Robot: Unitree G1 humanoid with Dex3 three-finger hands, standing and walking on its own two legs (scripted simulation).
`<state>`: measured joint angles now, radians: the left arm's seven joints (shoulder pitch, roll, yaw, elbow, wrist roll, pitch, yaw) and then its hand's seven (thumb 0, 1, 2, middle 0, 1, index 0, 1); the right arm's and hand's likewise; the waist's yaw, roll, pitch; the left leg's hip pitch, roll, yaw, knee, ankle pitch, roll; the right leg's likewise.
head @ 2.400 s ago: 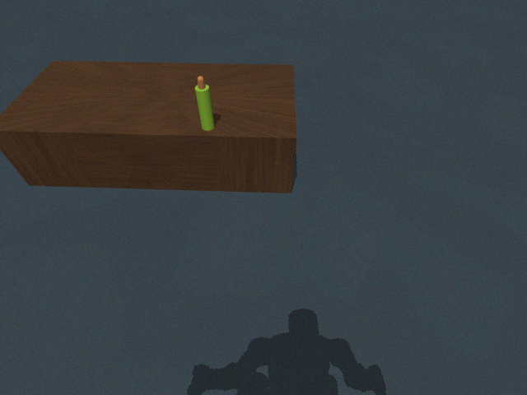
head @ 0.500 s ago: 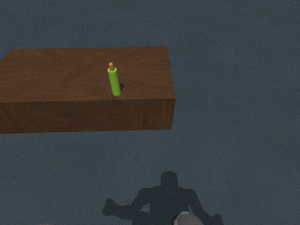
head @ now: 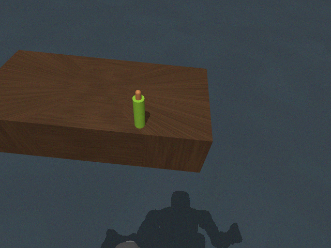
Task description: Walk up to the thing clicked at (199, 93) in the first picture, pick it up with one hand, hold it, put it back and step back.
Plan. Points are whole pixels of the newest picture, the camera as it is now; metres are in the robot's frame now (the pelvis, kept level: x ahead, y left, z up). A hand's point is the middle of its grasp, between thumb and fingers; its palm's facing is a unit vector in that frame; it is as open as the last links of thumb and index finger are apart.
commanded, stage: walk up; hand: left
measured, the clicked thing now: (139, 109) +0.76 +0.17 -0.27
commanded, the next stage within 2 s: none
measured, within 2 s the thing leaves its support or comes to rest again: neither
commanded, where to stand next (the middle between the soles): +0.39 -0.02 m, yaw -1 degrees
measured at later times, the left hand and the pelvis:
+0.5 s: hand (85, 193) +0.27 +0.25 -0.11, palm faces -0.03 -0.91 -0.42, open 7.3 cm; pelvis +0.18 -0.03 +0.00, yaw -1 degrees
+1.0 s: hand (89, 175) +0.34 +0.27 -0.15, palm faces -0.04 -0.95 -0.32, open 7.3 cm; pelvis +0.29 +0.00 +0.01, yaw +0 degrees
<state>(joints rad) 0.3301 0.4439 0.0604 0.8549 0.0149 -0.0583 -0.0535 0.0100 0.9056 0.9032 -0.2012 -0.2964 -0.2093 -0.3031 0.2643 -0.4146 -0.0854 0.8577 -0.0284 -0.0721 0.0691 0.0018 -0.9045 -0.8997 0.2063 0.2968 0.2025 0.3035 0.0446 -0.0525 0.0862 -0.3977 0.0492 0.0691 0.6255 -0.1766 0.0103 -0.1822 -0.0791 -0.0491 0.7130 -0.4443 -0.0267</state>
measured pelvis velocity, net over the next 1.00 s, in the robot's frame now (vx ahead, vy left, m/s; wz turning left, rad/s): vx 0.29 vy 0.00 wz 0.00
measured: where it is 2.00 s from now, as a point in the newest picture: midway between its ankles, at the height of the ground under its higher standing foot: (166, 227)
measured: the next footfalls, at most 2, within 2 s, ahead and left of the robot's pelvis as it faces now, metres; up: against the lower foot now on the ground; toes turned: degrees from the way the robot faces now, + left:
right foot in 0.42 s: +0.29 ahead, -0.14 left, +0.00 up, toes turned -5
left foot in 0.86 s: +0.41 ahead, +0.11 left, +0.00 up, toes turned +1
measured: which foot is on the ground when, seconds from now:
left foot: down 0.00-0.44, up 0.46-0.84, down 0.86-1.00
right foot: down 0.00-0.00, up 0.02-0.40, down 0.42-0.88, up 0.90-1.00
